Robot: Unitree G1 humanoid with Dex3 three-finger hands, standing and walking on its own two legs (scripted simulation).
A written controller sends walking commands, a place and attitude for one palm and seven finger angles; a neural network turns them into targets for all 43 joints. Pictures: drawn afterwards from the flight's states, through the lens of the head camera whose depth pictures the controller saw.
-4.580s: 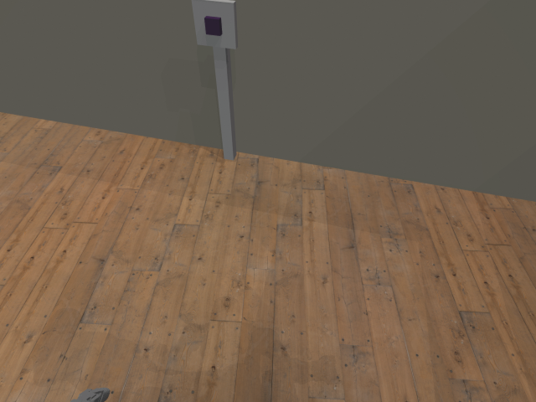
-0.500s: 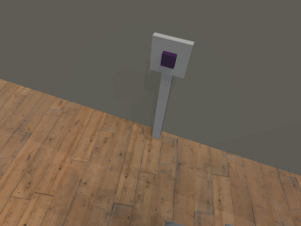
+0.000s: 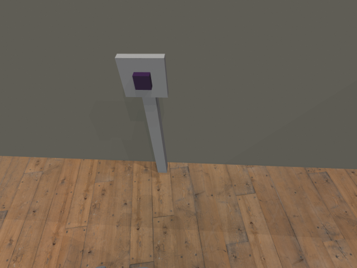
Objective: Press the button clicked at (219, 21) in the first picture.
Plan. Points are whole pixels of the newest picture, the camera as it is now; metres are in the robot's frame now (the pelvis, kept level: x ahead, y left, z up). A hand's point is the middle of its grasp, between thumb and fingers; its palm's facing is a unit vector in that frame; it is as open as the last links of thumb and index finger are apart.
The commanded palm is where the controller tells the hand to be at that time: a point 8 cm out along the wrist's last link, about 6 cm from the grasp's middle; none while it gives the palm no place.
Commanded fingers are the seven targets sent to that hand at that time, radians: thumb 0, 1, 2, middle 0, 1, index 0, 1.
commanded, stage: take the last steps up to it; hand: left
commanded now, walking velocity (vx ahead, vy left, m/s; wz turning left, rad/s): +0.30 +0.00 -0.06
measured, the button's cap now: (142, 80) +0.76 +0.16 -0.02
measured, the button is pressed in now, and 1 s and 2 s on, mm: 0 0 0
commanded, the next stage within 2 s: come to a stop and stand still in 0.66 s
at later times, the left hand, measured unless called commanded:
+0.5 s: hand out of the picture +0.12 +0.23 -0.17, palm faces +0.01 -0.99 -0.15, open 7.4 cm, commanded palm none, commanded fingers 0.00 0.90 0.90 -0.20 -0.30 -0.20 -0.30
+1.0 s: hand (136, 199) +0.34 +0.15 -0.16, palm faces +0.02 -0.97 -0.24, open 7.2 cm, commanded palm none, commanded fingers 0.00 0.90 0.90 -0.20 -0.30 -0.20 -0.30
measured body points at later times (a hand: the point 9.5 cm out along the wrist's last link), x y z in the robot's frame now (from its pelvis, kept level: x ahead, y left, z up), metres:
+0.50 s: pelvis +0.12 +0.05 +0.01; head +0.13 +0.07 +0.46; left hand +0.12 +0.28 -0.16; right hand +0.11 -0.18 -0.14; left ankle +0.13 +0.14 -0.74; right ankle +0.09 -0.09 -0.66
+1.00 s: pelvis +0.24 -0.02 +0.00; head +0.27 -0.05 +0.45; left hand +0.34 +0.20 -0.14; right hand +0.23 -0.25 -0.17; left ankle +0.22 +0.12 -0.68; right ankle +0.28 -0.10 -0.74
